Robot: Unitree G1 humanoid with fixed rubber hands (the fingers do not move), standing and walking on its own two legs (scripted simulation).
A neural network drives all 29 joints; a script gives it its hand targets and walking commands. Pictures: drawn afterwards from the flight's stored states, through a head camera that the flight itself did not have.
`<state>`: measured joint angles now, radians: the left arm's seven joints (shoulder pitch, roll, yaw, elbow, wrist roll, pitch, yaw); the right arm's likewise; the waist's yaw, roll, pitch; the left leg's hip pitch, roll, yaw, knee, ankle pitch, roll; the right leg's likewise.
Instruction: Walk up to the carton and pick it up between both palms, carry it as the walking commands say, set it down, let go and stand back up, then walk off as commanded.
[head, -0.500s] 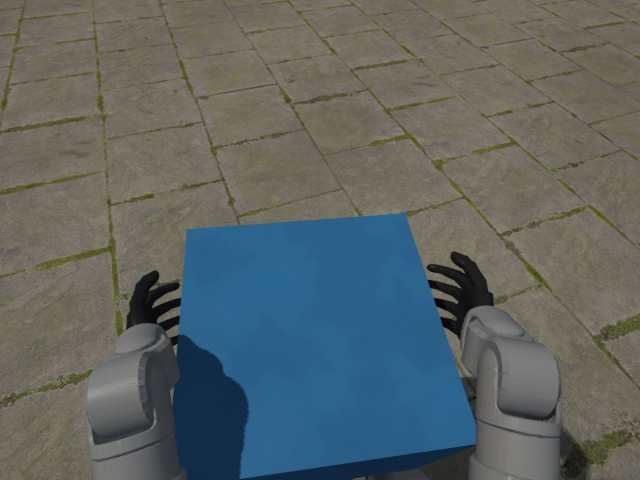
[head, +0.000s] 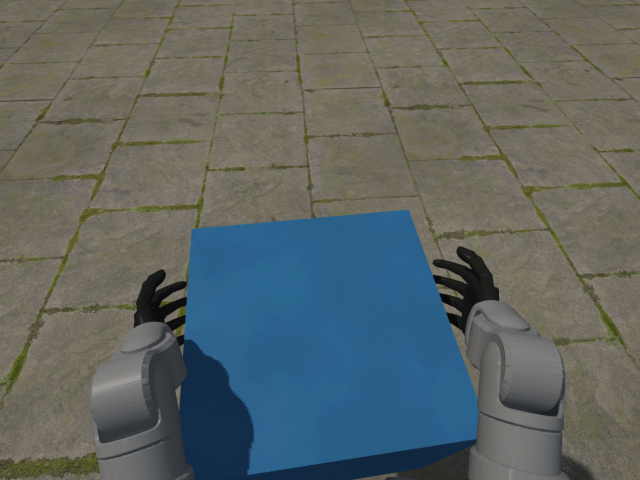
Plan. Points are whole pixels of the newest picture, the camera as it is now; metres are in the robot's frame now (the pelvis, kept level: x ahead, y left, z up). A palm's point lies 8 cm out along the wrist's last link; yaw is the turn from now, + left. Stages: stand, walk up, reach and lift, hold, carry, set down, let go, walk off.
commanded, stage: carry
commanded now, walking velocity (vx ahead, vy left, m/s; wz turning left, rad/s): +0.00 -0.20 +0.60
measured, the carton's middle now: (315, 358) +0.28 +0.02 -0.04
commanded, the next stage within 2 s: none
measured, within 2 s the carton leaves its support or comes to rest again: neither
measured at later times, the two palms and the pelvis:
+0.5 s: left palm (142, 471) +0.13 +0.17 +0.08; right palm (488, 337) +0.25 -0.17 +0.08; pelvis -0.06 -0.09 +0.00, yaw +18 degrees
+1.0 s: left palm out of the picture +0.01 +0.12 +0.09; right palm (501, 358) +0.22 -0.18 +0.08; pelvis -0.10 -0.19 +0.01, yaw +37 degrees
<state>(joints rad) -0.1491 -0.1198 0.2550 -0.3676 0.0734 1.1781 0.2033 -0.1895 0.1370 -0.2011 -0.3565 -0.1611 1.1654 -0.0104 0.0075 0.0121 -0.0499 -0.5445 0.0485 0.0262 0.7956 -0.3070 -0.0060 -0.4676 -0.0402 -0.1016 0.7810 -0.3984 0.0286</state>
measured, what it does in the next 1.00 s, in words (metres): steps to the right, turning left: left foot, then right foot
